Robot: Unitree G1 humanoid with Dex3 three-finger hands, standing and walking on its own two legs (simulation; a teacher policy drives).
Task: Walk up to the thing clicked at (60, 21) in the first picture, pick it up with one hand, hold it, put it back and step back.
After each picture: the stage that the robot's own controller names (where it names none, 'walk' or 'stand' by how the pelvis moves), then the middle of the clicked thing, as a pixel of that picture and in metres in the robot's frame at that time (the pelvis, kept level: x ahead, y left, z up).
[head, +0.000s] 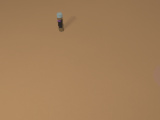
stand; (60, 22) +1.76 +0.30 -0.66
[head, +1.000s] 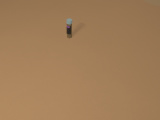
walk; (69, 28) +1.64 +0.14 -0.64
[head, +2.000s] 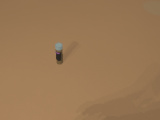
walk; (59, 54) +1.13 +0.20 -0.65
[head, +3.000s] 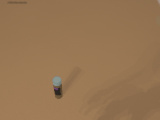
walk; (57, 88) +0.74 +0.19 -0.65
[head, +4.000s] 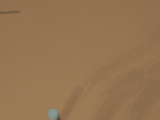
stand; (55, 119) +0.46 +0.22 -0.63
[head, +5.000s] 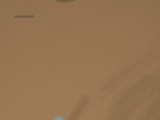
stand; out of the picture +0.43 +0.21 -0.66
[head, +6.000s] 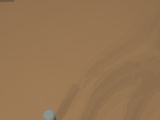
walk; out of the picture +0.39 +0.22 -0.62
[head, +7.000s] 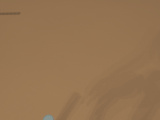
walk; out of the picture +0.41 +0.24 -0.61
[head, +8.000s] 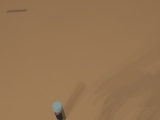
walk; (59, 112) +0.50 +0.24 -0.63
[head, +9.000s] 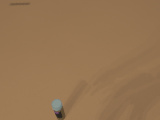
stand; (59, 110) +0.50 +0.19 -0.62
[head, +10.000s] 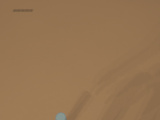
stand; out of the picture +0.43 +0.17 -0.66
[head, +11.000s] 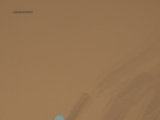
stand; out of the picture +0.42 +0.18 -0.66
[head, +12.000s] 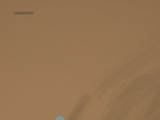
stand; out of the picture +0.42 +0.18 -0.66
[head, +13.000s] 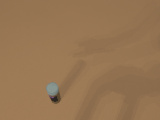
go down; (54, 94) +0.46 +0.17 -0.53
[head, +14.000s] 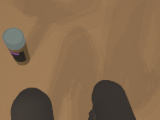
go down; (18, 49) +0.50 +0.22 -0.25
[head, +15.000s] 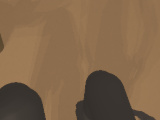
close in; out of the picture +0.49 +0.25 -0.20
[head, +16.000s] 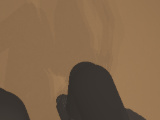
close; out of the picture +0.48 +0.28 -0.16
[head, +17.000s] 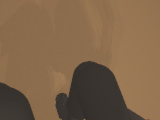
lift; out of the picture +0.45 +0.26 -0.17
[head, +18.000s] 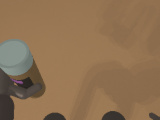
lift; (26, 75) +0.35 +0.18 +0.04
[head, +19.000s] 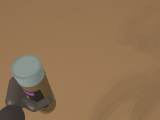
hold; (38, 89) +0.31 +0.15 +0.05
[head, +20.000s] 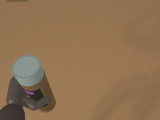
hold; (38, 88) +0.32 +0.16 +0.04
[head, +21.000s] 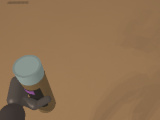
hold; (38, 88) +0.32 +0.16 +0.04
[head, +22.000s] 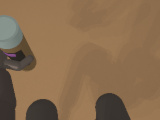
crouch; (18, 49) +0.44 +0.19 -0.03
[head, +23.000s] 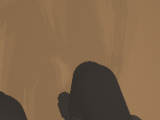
lower; out of the picture +0.46 +0.29 -0.17
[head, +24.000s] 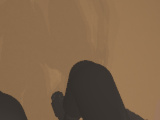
lower; out of the picture +0.47 +0.30 -0.17
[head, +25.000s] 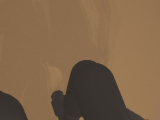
lower; out of the picture +0.47 +0.30 -0.17
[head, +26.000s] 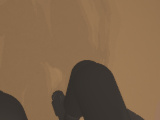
lower; out of the picture +0.47 +0.30 -0.17
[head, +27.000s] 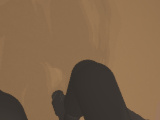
loosen; out of the picture +0.47 +0.30 -0.17
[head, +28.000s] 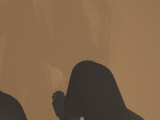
withdraw; out of the picture +0.47 +0.30 -0.18
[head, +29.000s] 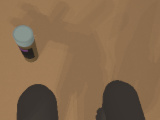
walk; (27, 46) +0.50 +0.23 -0.26
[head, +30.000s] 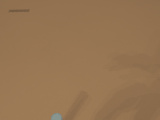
stand; out of the picture +0.43 +0.18 -0.59
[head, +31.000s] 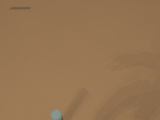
stand; out of the picture +0.44 +0.19 -0.60
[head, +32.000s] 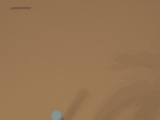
stand; out of the picture +0.43 +0.19 -0.60
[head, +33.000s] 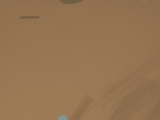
stand; out of the picture +0.45 +0.18 -0.66
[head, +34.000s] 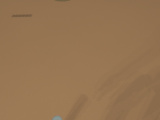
stand; out of the picture +0.43 +0.20 -0.66
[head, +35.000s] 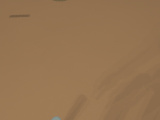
walk; out of the picture +0.42 +0.21 -0.66
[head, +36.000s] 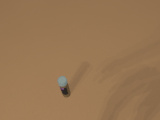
walk; (64, 87) +0.63 +0.21 -0.64
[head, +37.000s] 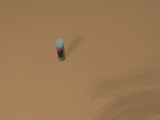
walk; (60, 50) +1.02 +0.20 -0.64
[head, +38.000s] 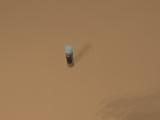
stand; (69, 56) +1.07 +0.17 -0.63
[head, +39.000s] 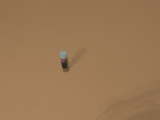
stand; (64, 62) +1.04 +0.20 -0.66
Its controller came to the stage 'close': yes
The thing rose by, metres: 0.68
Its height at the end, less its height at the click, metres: +0.00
